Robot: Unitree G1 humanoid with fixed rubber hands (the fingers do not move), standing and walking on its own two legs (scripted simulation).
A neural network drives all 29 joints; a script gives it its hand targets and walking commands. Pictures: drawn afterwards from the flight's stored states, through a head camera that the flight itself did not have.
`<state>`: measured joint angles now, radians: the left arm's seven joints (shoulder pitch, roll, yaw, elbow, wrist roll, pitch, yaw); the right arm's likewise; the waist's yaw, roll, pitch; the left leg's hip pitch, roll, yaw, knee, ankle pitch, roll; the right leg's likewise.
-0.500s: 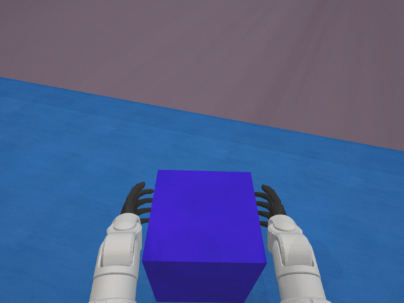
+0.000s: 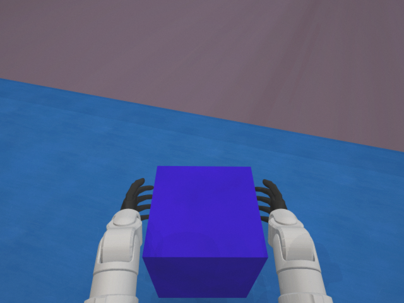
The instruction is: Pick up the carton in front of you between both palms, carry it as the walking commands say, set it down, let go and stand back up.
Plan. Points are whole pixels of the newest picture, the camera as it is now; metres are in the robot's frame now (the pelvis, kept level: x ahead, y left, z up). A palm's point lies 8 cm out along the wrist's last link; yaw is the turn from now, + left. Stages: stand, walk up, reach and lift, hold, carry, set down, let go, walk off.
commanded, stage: carry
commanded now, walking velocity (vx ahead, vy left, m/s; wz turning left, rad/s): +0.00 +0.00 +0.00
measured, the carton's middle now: (203, 234) +0.29 +0.00 -0.06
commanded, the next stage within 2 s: hold in 0.28 s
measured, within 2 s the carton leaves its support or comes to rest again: neither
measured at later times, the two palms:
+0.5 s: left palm (137, 214) +0.28 +0.13 +0.05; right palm (290, 224) +0.26 -0.17 +0.05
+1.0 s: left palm (122, 214) +0.29 +0.16 +0.04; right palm (276, 235) +0.23 -0.13 +0.05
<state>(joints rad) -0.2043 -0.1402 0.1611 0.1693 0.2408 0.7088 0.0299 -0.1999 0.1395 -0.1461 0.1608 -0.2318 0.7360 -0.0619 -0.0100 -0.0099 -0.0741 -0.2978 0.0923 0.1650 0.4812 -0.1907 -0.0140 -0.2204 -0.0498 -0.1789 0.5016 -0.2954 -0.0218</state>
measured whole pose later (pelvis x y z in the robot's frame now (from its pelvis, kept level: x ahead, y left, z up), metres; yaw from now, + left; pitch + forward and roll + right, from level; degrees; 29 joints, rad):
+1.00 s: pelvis -0.02 +0.06 +0.00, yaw -10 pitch -9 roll -1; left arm -0.32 -0.16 0.29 0.37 0.32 0.69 -0.02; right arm -0.34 0.17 -0.30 0.40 -0.34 0.69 0.01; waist -0.01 -0.03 0.01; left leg -0.11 -0.04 -0.07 0.46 -0.19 0.02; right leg -0.07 0.00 0.11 0.43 -0.21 0.01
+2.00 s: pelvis -0.07 +0.04 -0.18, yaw -10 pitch +42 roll +0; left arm -0.77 -0.08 0.51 0.64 0.25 0.26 0.03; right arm -0.82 0.07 -0.36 0.73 -0.23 0.26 -0.15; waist 0.10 -0.07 -0.26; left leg -1.72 -0.07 -0.10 1.40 -0.42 -0.06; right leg -1.71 0.13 0.12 1.42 -0.45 0.05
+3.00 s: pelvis -0.09 +0.04 -0.37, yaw -9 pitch +46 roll +3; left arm -1.17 0.08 0.44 0.72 0.05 0.25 0.11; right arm -1.45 -0.22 -0.13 1.08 -0.06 0.21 -0.17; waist 0.12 -0.09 0.14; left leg -2.28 -0.09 -0.07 2.06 -0.58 -0.11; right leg -2.29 0.20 0.08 2.10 -0.60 0.06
